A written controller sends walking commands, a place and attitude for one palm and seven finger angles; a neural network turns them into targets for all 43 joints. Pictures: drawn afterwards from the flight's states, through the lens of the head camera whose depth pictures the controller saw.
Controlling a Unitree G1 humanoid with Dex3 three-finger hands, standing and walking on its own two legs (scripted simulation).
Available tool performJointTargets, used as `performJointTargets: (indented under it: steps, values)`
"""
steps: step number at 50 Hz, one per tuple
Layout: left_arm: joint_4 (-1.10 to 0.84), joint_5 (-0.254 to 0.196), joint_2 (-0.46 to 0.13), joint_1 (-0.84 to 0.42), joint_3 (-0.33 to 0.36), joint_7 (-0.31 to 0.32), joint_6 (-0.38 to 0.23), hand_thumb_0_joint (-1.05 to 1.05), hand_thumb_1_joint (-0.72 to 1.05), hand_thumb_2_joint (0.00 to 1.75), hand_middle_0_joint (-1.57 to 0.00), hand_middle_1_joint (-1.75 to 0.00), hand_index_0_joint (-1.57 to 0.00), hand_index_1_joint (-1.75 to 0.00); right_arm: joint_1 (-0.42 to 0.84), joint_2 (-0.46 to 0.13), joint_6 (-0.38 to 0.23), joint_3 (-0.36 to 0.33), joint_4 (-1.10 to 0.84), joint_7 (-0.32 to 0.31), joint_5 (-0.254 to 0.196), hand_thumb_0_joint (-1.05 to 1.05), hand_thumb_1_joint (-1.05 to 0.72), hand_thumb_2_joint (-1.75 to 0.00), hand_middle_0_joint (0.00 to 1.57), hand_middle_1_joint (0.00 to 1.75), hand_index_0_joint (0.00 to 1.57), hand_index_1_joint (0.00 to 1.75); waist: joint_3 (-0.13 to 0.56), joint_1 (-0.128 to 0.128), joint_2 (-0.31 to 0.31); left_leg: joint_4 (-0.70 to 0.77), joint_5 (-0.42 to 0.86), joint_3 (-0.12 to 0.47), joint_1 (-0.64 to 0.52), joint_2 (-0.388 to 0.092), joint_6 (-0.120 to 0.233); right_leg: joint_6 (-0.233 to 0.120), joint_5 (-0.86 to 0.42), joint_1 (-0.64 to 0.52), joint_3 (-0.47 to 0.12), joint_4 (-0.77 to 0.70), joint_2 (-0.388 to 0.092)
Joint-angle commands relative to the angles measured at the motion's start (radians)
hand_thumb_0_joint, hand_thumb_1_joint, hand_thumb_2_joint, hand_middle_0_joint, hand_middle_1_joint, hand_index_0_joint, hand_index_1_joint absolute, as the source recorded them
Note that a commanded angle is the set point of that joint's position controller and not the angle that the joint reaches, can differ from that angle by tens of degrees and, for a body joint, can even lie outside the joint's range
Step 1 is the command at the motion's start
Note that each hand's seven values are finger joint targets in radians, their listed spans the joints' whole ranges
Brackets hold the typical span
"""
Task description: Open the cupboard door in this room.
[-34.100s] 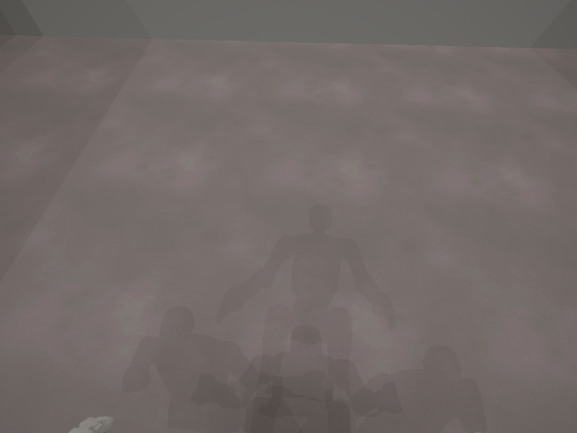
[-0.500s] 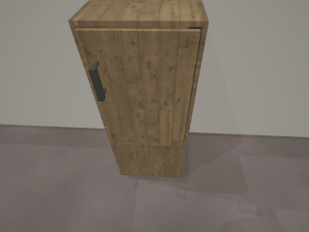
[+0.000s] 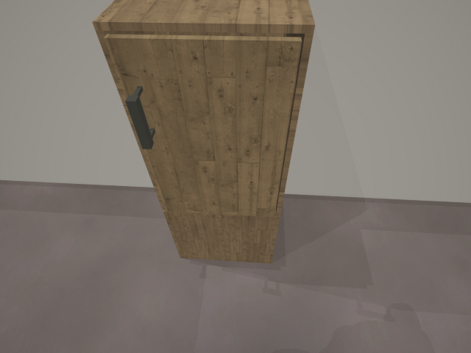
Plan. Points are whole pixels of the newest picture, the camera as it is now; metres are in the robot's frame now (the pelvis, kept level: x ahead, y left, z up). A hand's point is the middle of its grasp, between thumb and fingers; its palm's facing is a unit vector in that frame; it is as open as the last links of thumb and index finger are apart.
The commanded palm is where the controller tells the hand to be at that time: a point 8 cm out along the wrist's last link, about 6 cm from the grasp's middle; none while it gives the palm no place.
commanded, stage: look again from close up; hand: left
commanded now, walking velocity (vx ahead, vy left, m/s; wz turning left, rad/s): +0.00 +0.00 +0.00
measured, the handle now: (143, 118) +0.58 +0.25 +0.07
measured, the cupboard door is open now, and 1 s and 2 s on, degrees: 0 0 0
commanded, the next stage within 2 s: raise the hand with hooked fingers in 0.24 s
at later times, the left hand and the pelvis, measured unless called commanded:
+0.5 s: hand (126, 332) +0.17 +0.20 -0.05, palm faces +0.27 -0.95 -0.13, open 7.4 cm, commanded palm +0.11 +0.24 -0.05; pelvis +0.00 +0.01 -0.01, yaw +2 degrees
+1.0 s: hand (109, 314) +0.18 +0.22 -0.01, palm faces -0.03 -1.00 -0.07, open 10.0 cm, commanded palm +0.16 +0.28 +0.00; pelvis -0.03 +0.02 -0.07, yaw +3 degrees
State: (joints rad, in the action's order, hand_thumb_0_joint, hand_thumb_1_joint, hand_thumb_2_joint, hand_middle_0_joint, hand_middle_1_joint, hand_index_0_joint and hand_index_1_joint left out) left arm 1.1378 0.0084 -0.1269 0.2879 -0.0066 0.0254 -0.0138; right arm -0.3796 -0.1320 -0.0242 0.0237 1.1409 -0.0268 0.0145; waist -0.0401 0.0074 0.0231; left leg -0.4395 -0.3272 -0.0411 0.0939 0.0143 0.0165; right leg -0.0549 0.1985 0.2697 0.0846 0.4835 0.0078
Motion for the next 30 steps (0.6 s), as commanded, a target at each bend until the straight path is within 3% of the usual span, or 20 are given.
performJointTargets:
  steps: [1,4,10,16,17,18,19,20,21,22,23,24,25,26,27,29,30]
  values:
    - [-0.040,-0.005,-0.103,0.042,0.015,0.009,-0.024,0.00,0.90,0.90,-0.20,-0.30,-0.20,-0.30,-0.073,-0.068,-0.015,-0.012,-0.013,-0.012,-0.001,0.00,-0.90,-0.90,0.20,0.30,0.20,0.30,-0.029,-0.005,-0.023,0.101,0.099,0.085,0.169,-0.098,0.024,-0.018,-0.068,-0.123,-0.167,-0.091,-0.136]
    - [-0.037,-0.005,-0.105,0.038,0.015,0.010,-0.024,0.00,0.90,0.90,-0.20,-0.30,-0.20,-0.30,-0.067,-0.068,-0.016,-0.013,-0.009,-0.015,-0.002,0.00,-0.90,-0.90,0.20,0.30,0.20,0.30,-0.031,-0.005,-0.024,0.099,0.124,0.086,0.165,-0.103,0.022,-0.017,-0.130,-0.133,-0.161,-0.079,-0.136]
    - [-0.044,-0.003,-0.103,0.029,0.017,0.011,-0.021,0.00,0.90,0.90,-0.20,-0.30,-0.20,-0.30,-0.053,-0.066,-0.015,-0.018,-0.009,-0.017,-0.002,0.00,-0.90,-0.90,0.20,0.30,0.20,0.30,-0.044,-0.005,-0.004,0.110,0.139,0.091,0.149,-0.111,0.022,-0.017,-0.142,-0.121,-0.153,-0.077,-0.131]
    - [-0.053,-0.002,-0.116,0.024,0.021,0.009,-0.022,0.00,0.90,0.90,-0.20,-0.30,-0.20,-0.30,-0.031,-0.084,-0.016,-0.022,-0.015,-0.017,-0.001,0.00,-0.90,-0.90,0.20,0.30,0.20,0.30,-0.036,-0.008,-0.022,0.105,0.143,0.089,0.141,-0.109,0.021,-0.014,-0.146,-0.127,-0.156,-0.084,-0.133]
    - [-0.004,0.003,-0.149,0.163,0.033,0.055,-0.030,0.00,0.90,0.90,-0.20,-0.30,-0.20,-0.30,0.109,-0.116,-0.018,-0.037,-0.088,-0.010,-0.014,0.00,-0.90,-0.90,0.20,0.30,0.20,0.30,-0.038,-0.073,-0.105,-0.107,0.142,0.011,0.195,-0.110,-0.008,0.046,-0.667,-0.150,-0.188,-0.037,-0.178]
    - [-1.537,-0.218,-0.351,-0.653,0.108,0.030,-0.252,0.00,0.88,0.89,-0.20,-0.32,-0.20,-0.32,0.128,-0.313,-0.185,-0.051,-0.481,-0.051,-0.065,0.00,-0.90,-0.90,0.20,0.30,0.20,0.30,0.464,0.070,0.141,0.047,0.259,0.057,0.014,-0.002,0.016,0.018,-0.371,-0.258,-0.190,0.004,-0.110]
    - [-1.326,-0.135,-0.298,-0.233,0.124,0.080,-0.197,0.00,0.85,0.88,-0.20,-0.33,-0.20,-0.33,0.224,-0.219,-0.268,-0.034,-0.434,-0.087,-0.046,0.00,-0.90,-0.90,0.20,0.30,0.20,0.30,0.444,-0.016,0.271,0.047,0.374,0.031,0.017,-0.012,0.008,-0.019,-0.199,-0.249,-0.141,0.032,-0.044]
    - [-1.145,-0.164,-0.077,0.039,0.022,0.103,-0.073,0.00,0.83,0.87,-0.21,-0.34,-0.21,-0.34,0.207,-0.174,-0.296,-0.046,-0.441,-0.083,-0.061,0.00,-0.90,-0.90,0.20,0.30,0.20,0.30,0.235,0.006,0.213,0.055,0.340,0.062,0.127,-0.023,-0.039,-0.006,-0.080,-0.119,-0.076,0.018,-0.033]
    - [-1.094,-0.184,-0.027,0.041,0.013,0.084,-0.071,0.00,0.81,0.86,-0.21,-0.36,-0.21,-0.36,0.178,-0.193,-0.301,-0.040,-0.409,-0.081,-0.061,0.00,-0.90,-0.90,0.20,0.30,0.20,0.30,0.088,0.022,0.022,0.030,0.274,0.076,0.185,-0.021,-0.022,0.016,-0.060,-0.033,-0.044,-0.004,-0.028]
    - [-1.143,-0.197,-0.078,-0.048,0.047,0.060,-0.129,0.00,0.78,0.85,-0.21,-0.37,-0.21,-0.37,0.203,-0.234,-0.320,-0.057,-0.472,-0.070,-0.053,0.00,-0.90,-0.90,0.20,0.30,0.20,0.30,-0.013,0.054,-0.124,-0.012,0.194,0.107,0.253,-0.015,0.000,0.028,0.004,0.054,-0.040,-0.010,-0.028]
    - [-1.112,-0.193,-0.109,-0.017,0.100,0.024,-0.192,0.00,0.76,0.84,-0.21,-0.39,-0.21,-0.39,0.170,-0.249,-0.331,-0.078,-0.492,-0.059,-0.033,0.00,-0.90,-0.90,0.20,0.30,0.20,0.30,0.042,0.050,-0.220,-0.064,0.149,0.088,0.290,-0.009,0.008,0.039,0.079,0.094,-0.027,0.004,-0.032]
    - [-1.042,-0.203,-0.070,0.121,0.109,-0.022,-0.254,0.00,0.74,0.83,-0.21,-0.40,-0.21,-0.40,0.181,-0.240,-0.340,-0.090,-0.526,-0.048,-0.024,0.00,-0.90,-0.90,0.20,0.30,0.20,0.30,0.065,0.014,-0.277,-0.116,0.117,0.079,0.356,-0.003,0.008,0.043,0.125,0.117,-0.030,0.042,-0.033]
    - [-0.992,-0.214,-0.053,0.237,0.114,-0.083,-0.316,0.00,0.71,0.82,-0.21,-0.42,-0.21,-0.42,0.193,-0.235,-0.351,-0.094,-0.572,-0.025,-0.027,0.00,-0.90,-0.90,0.20,0.30,0.20,0.30,0.078,-0.032,-0.198,-0.159,0.099,0.064,0.404,0.013,-0.004,0.032,0.139,0.121,-0.043,0.091,-0.043]
    - [-1.004,-0.230,-0.031,0.287,0.111,-0.145,-0.391,0.00,0.69,0.81,-0.22,-0.43,-0.22,-0.43,0.199,-0.227,-0.355,-0.094,-0.609,-0.006,-0.024,0.00,-0.90,-0.90,0.20,0.30,0.20,0.30,0.131,-0.047,-0.199,-0.205,0.091,0.049,0.451,0.022,-0.013,0.027,0.125,0.124,-0.046,0.152,-0.042]
    - [-0.998,-0.249,-0.022,0.340,0.119,-0.209,-0.468,0.00,0.67,0.80,-0.22,-0.45,-0.22,-0.45,0.218,-0.226,-0.351,-0.103,-0.639,0.009,-0.026,0.00,-0.90,-0.90,0.20,0.30,0.20,0.30,0.133,-0.057,-0.204,-0.255,0.069,0.035,0.516,0.026,-0.021,0.023,0.118,0.143,-0.056,0.198,-0.041]
    - [-1.008,-0.271,-0.089,0.324,0.177,-0.338,-0.612,0.00,0.62,0.78,-0.22,-0.48,-0.22,-0.48,0.257,-0.249,-0.340,-0.118,-0.702,0.038,-0.024,0.00,-0.90,-0.90,0.20,0.30,0.20,0.30,0.158,-0.044,-0.179,-0.365,0.015,0.024,0.616,0.041,-0.028,0.014,0.121,0.188,-0.105,0.258,-0.054]
    - [-0.969,-0.271,-0.149,0.354,0.236,-0.393,-0.631,0.00,0.60,0.77,-0.22,-0.50,-0.22,-0.50,0.256,-0.265,-0.324,-0.127,-0.734,0.049,-0.027,0.00,-0.90,-0.90,0.20,0.30,0.20,0.30,0.162,-0.058,-0.118,-0.406,0.001,0.020,0.641,0.047,-0.027,0.001,0.130,0.191,-0.145,0.278,-0.066]
